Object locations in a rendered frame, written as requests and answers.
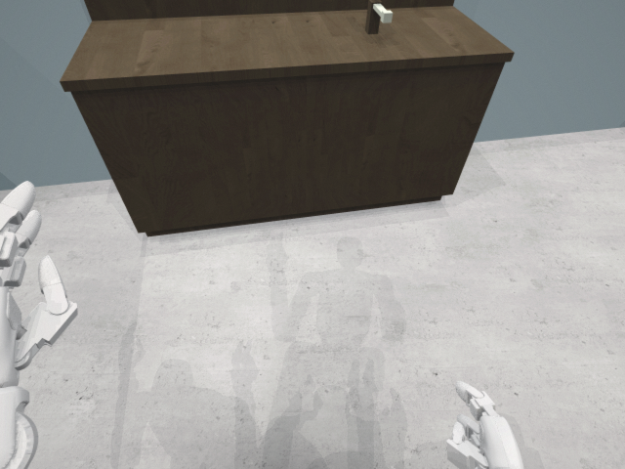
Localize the robot left hand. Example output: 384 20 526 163
0 181 78 388

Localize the counter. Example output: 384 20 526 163
60 0 515 236

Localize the robot right hand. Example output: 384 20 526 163
446 381 523 469

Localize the tap lever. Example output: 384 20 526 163
373 4 393 23

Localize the robot left forearm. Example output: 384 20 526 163
0 386 38 469

